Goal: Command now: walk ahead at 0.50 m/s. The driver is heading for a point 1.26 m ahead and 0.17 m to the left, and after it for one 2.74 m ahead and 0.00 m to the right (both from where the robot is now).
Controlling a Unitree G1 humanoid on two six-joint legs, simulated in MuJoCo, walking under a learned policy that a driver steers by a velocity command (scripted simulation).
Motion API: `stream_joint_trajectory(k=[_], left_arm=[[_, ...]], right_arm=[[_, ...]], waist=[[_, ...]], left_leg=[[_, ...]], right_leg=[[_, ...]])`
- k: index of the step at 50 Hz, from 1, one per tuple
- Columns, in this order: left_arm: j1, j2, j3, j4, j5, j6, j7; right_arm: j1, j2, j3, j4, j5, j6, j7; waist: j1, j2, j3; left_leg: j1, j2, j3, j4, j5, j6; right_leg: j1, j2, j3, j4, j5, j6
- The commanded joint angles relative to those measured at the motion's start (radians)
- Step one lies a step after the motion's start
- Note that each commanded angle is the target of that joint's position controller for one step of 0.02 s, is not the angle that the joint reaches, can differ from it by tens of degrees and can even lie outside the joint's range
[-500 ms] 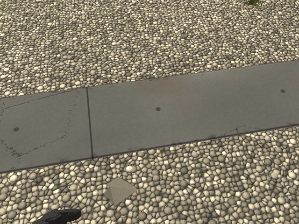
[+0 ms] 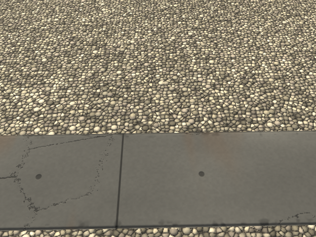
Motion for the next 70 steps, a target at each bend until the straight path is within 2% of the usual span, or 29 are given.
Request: stream_joint_trajectory(k=[1,4,6,7,8,9,10,12,15,23,28,31,33,34,35,37,38,40,42,51,56,59,61,62,63,64,65,67,70], left_arm=[[0.062,0.161,0.035,-0.01,-0.006,0.009,0.009],[0.03,0.187,0.046,-0.017,-0.006,0.025,0.013],[-0.003,0.157,0.033,-0.038,0.004,0.033,0.012],[0.09,0.066,0.004,-0.061,0.016,0.02,0.003],[0.117,0.022,-0.013,-0.045,0.002,-0.006,-0.005],[0.027,0.129,0.014,-0.065,-0.026,-0.028,-0.009],[-0.063,0.155,0.02,-0.092,-0.041,-0.04,-0.008],[-0.106,0.142,0.033,-0.095,-0.018,-0.028,0.006],[-0.064,0.076,0.029,-0.087,-0.009,0.008,0.01],[-0.353,0.061,0.024,-0.178,-0.001,0.005,-0.003],[-0.476,0.071,0.016,-0.228,-0.011,-0.004,-0.03],[-0.426,0.11,0.029,-0.229,-0.012,-0.013,-0.042],[-0.168,0.183,0.07,-0.151,-0.007,-0.014,-0.035],[0.019,0.261,0.091,-0.113,0.005,-0.011,-0.025],[0.066,0.306,0.097,-0.088,0.003,-0.006,-0.032],[-0.048,0.168,0.057,-0.117,-0.004,-0.013,-0.028],[-0.131,0.145,0.048,-0.136,0.004,-0.017,-0.026],[-0.195,0.073,0.028,-0.132,0.025,-0.027,-0.031],[-0.183,0.096,0.036,-0.115,0.025,-0.033,-0.026],[-0.114,0.144,0.045,-0.089,0.023,-0.026,0.019],[-0.027,0.167,0.055,-0.06,0.007,0.008,0.025],[-0.066,0.207,0.067,-0.082,-0.002,0.03,0.035],[-0.107,0.226,0.07,-0.102,-0.005,0.044,0.042],[-0.109,0.217,0.064,-0.121,0.002,0.038,0.042],[-0.036,0.059,0.018,-0.177,0.031,0.003,0.022],[-0.097,0.12,0.023,-0.201,-0.01,-0.05,0.0],[-0.2,0.163,0.034,-0.229,-0.043,-0.071,-0.007],[-0.208,0.168,0.045,-0.215,-0.001,-0.061,0.012],[-0.174,0.147,0.053,-0.233,0.019,-0.01,0.022]], right_arm=[[-0.145,-0.055,0.0,-0.098,0.006,-0.02,0.02],[-0.07,-0.104,-0.018,-0.094,0.008,-0.028,0.031],[0.237,-0.193,-0.062,-0.006,0.003,-0.028,0.021],[0.402,-0.294,-0.087,0.025,-0.021,-0.024,0.013],[0.43,-0.257,-0.075,0.039,-0.01,-0.017,0.016],[0.357,-0.187,-0.051,0.03,-0.001,-0.018,0.016],[0.266,-0.146,-0.039,0.005,-0.005,-0.019,0.013],[0.154,-0.087,-0.019,-0.009,-0.022,-0.028,0.019],[0.173,-0.091,-0.018,0.015,-0.022,-0.033,0.022],[0.301,-0.144,-0.027,0.062,-0.009,-0.021,-0.015],[0.385,-0.154,-0.035,0.107,0.0,0.0,-0.02],[0.363,-0.174,-0.045,0.108,0.002,0.016,-0.025],[0.33,-0.154,-0.036,0.094,-0.001,0.026,-0.026],[0.348,-0.121,-0.019,0.069,-0.02,0.025,-0.026],[0.471,0.016,0.018,0.072,-0.016,0.002,-0.013],[0.304,-0.14,-0.019,0.048,0.035,-0.036,-0.007],[0.258,-0.139,-0.021,0.042,0.036,-0.037,-0.015],[0.249,-0.115,-0.034,0.046,0.017,-0.012,-0.024],[0.303,-0.062,-0.029,0.058,0.022,0.014,-0.023],[0.06,-0.042,-0.027,-0.038,0.003,0.023,0.005],[-0.069,-0.03,-0.014,-0.124,0.005,0.025,0.036],[-0.025,-0.071,-0.033,-0.153,0.008,0.029,0.054],[0.2,-0.15,-0.077,-0.113,0.014,0.032,0.051],[0.362,-0.234,-0.113,-0.078,0.011,0.04,0.03],[0.348,-0.334,-0.131,-0.098,0.019,0.042,0.016],[0.369,-0.277,-0.103,-0.114,-0.006,0.034,0.016],[0.328,-0.209,-0.085,-0.122,-0.022,0.025,0.012],[0.185,-0.137,-0.065,-0.151,-0.004,0.012,0.014],[0.146,-0.159,-0.065,-0.174,-0.013,0.018,0.003]], waist=[[0.001,-0.076,0.095],[-0.065,-0.116,0.032],[-0.208,-0.107,-0.163],[-0.199,0.077,-0.34],[-0.189,0.224,-0.44],[-0.194,0.152,-0.309],[-0.173,0.099,-0.187],[-0.103,0.02,-0.061],[-0.058,0.034,-0.025],[-0.122,0.018,0.05],[-0.151,0.019,0.085],[-0.1,0.045,0.045],[0.027,0.038,-0.112],[0.075,-0.084,-0.265],[0.002,-0.349,-0.383],[0.026,-0.189,-0.199],[-0.007,-0.098,-0.126],[-0.063,-0.085,-0.05],[-0.09,-0.126,-0.034],[-0.042,-0.076,0.059],[-0.005,-0.063,0.1],[-0.064,-0.118,0.037],[-0.196,-0.129,-0.09],[-0.265,-0.046,-0.182],[-0.157,0.241,-0.272],[-0.192,0.14,-0.393],[-0.203,0.08,-0.279],[-0.11,-0.067,-0.126],[-0.044,-0.052,-0.08]], left_leg=[[-0.031,-0.024,0.013,-0.067,-0.036,0.018],[0.114,-0.072,0.045,-0.101,-0.153,0.06],[0.561,-0.078,0.042,-0.089,-0.129,0.124],[0.985,0.187,-0.343,-0.082,-0.188,0.261],[1.12,0.306,-0.721,-0.261,-0.329,0.352],[1.025,0.262,-0.631,-0.291,-0.396,0.294],[0.873,0.226,-0.474,-0.31,-0.347,0.254],[0.604,0.148,-0.281,-0.379,-0.191,0.213],[0.479,0.114,-0.182,-0.451,-0.121,0.222],[0.517,0.062,-0.033,-0.499,-0.071,0.182],[0.689,0.13,-0.042,-0.437,-0.051,0.175],[0.756,0.157,-0.043,-0.338,0.148,0.148],[0.676,0.079,0.019,-0.042,0.374,0.103],[0.455,0.011,0.067,0.283,0.08,0.066],[0.067,-0.179,0.023,0.605,-0.616,0.009],[-0.105,-0.088,-0.1,0.736,-0.587,0.048],[-0.062,-0.033,-0.075,0.693,-0.49,0.048],[0.046,0.023,-0.084,0.601,-0.385,0.054],[0.083,0.036,-0.091,0.56,-0.365,0.041],[-0.022,0.002,-0.025,0.162,0.013,0.018],[-0.095,-0.022,0.045,0.045,-0.083,0.048],[0.051,-0.099,0.129,0.036,-0.232,0.096],[0.368,-0.177,0.154,-0.022,-0.231,0.154],[0.671,-0.102,-0.015,-0.073,-0.227,0.208],[1.035,0.181,-0.602,-0.166,-0.278,0.418],[1.097,0.253,-0.823,-0.297,-0.237,0.463],[1.018,0.209,-0.624,-0.268,-0.045,0.396],[0.711,0.116,-0.351,-0.25,0.243,0.308],[0.474,0.072,-0.263,-0.284,0.415,0.296]], right_leg=[[0.01,-0.315,0.126,-0.017,0.3,-0.138],[0.076,-0.335,0.12,0.107,0.579,-0.108],[-0.063,-0.249,0.052,0.465,0.715,-0.057],[-0.437,-0.126,0.005,0.859,0.337,0.008],[-0.666,-0.004,0.103,1.096,-0.306,0.033],[-0.774,-0.072,0.179,1.185,-0.296,0.007],[-0.796,-0.127,0.15,1.17,-0.21,-0.008],[-0.696,-0.206,0.128,1.031,-0.074,-0.004],[-0.619,-0.229,0.115,0.939,-0.021,0.012],[-0.678,-0.189,0.059,0.479,0.354,0.049],[-0.718,-0.167,0.063,0.359,0.296,0.022],[-0.612,-0.133,0.04,0.325,0.183,-0.017],[-0.241,-0.083,0.001,0.313,0.193,-0.066],[0.076,-0.274,0.225,0.339,0.205,-0.133],[0.377,-0.472,0.706,0.201,-0.011,-0.289],[0.215,-0.425,0.586,0.118,-0.062,-0.202],[0.064,-0.395,0.463,0.091,0.048,-0.177],[-0.128,-0.321,0.293,0.025,0.155,-0.127],[-0.191,-0.332,0.226,-0.025,0.187,-0.15],[-0.145,-0.296,-0.057,-0.089,0.316,-0.096],[0.061,-0.357,-0.115,-0.004,0.463,-0.087],[0.105,-0.37,-0.157,0.164,0.899,-0.059],[0.031,-0.335,-0.185,0.482,1.036,-0.02],[-0.193,-0.291,-0.186,0.772,0.768,0.025],[-0.671,-0.051,-0.126,1.201,-0.186,0.101],[-0.798,-0.024,0.132,1.319,-0.334,0.08],[-0.845,-0.084,0.157,1.301,-0.278,0.053],[-0.743,-0.167,0.138,1.096,-0.186,0.059],[-0.602,-0.171,0.119,0.962,-0.151,0.095]])
Keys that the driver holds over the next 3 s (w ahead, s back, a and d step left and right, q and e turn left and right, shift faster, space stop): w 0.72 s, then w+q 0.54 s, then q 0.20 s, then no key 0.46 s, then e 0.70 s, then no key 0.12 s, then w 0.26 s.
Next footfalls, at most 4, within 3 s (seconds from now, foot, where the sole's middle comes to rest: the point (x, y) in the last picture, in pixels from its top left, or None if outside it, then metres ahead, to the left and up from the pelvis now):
0.12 left None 0.27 0.14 -0.78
0.66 right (200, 219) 0.58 -0.10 -0.78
1.24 left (147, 159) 0.86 0.15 -0.78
1.70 right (173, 129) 1.06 0.04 -0.78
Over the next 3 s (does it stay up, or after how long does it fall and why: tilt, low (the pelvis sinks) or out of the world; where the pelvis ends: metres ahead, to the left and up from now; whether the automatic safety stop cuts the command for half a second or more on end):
stays up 0.97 0.11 0.00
